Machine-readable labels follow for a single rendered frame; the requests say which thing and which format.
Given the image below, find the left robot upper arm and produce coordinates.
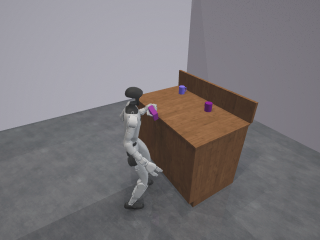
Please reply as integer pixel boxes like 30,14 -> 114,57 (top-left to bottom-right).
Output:
119,101 -> 130,122

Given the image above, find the robot head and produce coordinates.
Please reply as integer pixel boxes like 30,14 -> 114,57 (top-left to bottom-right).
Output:
125,87 -> 143,114

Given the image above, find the left robot forearm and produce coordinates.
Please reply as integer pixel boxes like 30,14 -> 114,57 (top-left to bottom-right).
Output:
139,108 -> 146,116

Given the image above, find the right robot upper arm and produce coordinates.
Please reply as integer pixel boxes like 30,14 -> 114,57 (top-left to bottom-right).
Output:
123,115 -> 138,148

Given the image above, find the right robot forearm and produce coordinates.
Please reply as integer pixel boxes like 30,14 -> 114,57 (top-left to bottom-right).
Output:
125,143 -> 149,167

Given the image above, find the sponge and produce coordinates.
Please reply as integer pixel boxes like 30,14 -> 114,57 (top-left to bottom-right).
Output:
148,105 -> 159,121

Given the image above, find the robot right hand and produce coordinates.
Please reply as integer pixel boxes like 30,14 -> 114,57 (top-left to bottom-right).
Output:
145,162 -> 163,177

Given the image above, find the robot left hand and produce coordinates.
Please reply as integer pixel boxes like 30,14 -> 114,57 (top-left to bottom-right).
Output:
144,103 -> 157,117

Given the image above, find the table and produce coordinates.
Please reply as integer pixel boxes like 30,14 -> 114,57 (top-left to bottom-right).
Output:
135,70 -> 258,207

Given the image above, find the robot right thigh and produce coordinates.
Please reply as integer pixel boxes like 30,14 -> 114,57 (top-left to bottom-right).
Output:
127,154 -> 148,187

